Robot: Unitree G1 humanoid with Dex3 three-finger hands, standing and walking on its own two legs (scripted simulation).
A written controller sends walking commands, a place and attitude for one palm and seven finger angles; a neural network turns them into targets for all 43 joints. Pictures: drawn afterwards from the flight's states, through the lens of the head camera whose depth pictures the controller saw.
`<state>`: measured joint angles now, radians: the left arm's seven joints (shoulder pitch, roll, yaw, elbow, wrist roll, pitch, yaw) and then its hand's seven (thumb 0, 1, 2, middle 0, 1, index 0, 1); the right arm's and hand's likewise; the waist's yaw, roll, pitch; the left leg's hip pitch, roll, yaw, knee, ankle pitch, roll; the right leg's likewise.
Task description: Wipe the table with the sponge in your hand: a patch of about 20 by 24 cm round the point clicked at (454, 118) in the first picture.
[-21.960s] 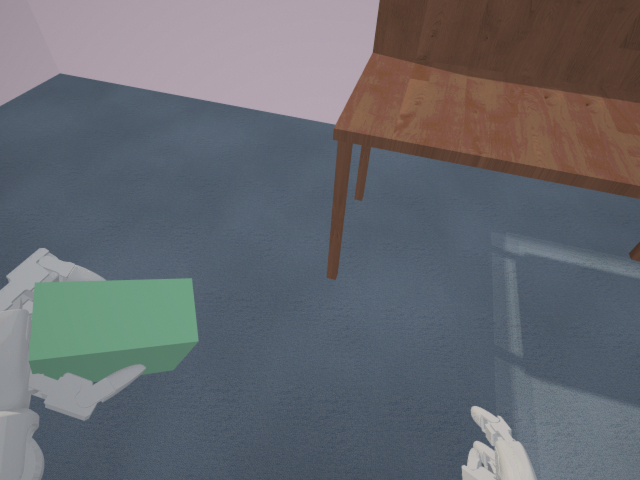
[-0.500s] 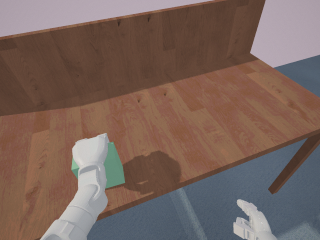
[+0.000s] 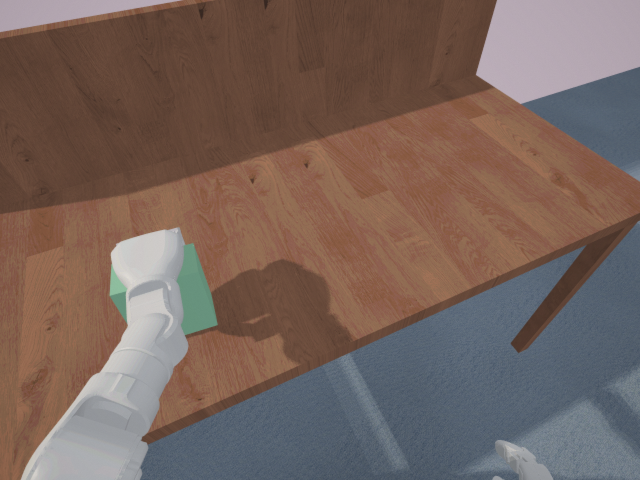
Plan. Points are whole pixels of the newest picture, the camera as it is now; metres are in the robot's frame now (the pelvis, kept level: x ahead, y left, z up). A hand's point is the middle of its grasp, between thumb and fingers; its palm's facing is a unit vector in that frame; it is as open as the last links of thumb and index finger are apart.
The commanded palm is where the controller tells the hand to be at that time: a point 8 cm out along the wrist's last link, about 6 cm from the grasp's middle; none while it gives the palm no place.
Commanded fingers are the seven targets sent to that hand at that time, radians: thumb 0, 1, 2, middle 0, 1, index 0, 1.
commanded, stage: wipe forward along the third lane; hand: left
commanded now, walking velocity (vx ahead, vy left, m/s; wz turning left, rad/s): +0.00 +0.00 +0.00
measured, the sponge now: (171, 304) +0.36 +0.26 -0.03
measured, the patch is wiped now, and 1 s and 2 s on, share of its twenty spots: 0.90 0.95 0.95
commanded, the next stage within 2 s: wipe back along the third lane in 1.02 s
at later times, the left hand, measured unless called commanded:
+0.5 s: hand (156, 255) +0.42 +0.28 +0.02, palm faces -0.09 +0.01 -1.00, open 10.5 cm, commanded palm +0.40 +0.27 +0.05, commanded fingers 0.00 0.10 1.30 -1.20 -1.60 -1.20 -1.60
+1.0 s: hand (148, 229) +0.47 +0.31 +0.02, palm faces -0.11 -0.01 -0.99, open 10.5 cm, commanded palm +0.45 +0.30 +0.05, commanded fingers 0.00 0.10 1.30 -1.20 -1.60 -1.20 -1.60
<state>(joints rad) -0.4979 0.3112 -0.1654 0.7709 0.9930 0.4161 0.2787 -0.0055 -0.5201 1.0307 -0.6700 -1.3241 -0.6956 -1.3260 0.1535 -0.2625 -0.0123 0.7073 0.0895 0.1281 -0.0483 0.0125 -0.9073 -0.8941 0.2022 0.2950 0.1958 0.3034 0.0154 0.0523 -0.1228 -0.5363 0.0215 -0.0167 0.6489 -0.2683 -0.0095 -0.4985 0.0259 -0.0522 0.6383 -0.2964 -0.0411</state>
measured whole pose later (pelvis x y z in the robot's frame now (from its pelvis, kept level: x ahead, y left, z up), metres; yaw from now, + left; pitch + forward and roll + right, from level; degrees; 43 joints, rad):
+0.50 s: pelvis +0.00 +0.02 -0.01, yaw -1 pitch +13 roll -1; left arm -0.73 0.37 -0.11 1.05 1.00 0.34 0.33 0.00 -0.53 1.03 -0.68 -1.32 -0.70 -1.32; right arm 0.22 -0.25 -0.01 0.74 0.08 0.10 -0.03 0.01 -0.91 -0.89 0.20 0.30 0.20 0.30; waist -0.03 0.05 -0.14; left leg -0.65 0.02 -0.01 0.70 -0.28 0.01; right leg -0.60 0.02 -0.05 0.65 -0.29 -0.02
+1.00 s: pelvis +0.01 +0.03 -0.01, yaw -1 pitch +18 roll -3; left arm -0.88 0.48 -0.05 1.19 1.03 0.31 0.29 0.01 -0.53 1.03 -0.68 -1.31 -0.71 -1.32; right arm 0.27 -0.25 -0.01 0.75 0.06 0.09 -0.01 0.01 -0.91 -0.89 0.20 0.30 0.20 0.30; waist -0.08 0.04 -0.15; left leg -0.74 0.02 -0.01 0.75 -0.31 0.03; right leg -0.67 0.03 -0.04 0.66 -0.29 0.00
